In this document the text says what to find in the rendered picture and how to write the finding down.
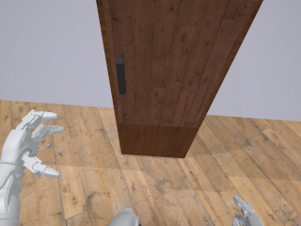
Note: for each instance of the robot left thigh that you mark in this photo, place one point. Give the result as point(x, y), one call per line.
point(125, 219)

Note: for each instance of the handle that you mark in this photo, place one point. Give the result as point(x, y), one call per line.
point(121, 74)

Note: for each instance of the left robot hand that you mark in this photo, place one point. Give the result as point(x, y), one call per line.
point(18, 142)

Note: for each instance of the cupboard door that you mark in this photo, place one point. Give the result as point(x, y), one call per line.
point(175, 53)

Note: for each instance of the right robot hand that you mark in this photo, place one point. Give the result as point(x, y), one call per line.
point(249, 217)

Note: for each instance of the robot left shin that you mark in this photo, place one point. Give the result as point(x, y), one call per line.
point(128, 210)

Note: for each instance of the robot left forearm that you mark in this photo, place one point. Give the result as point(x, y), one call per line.
point(11, 177)

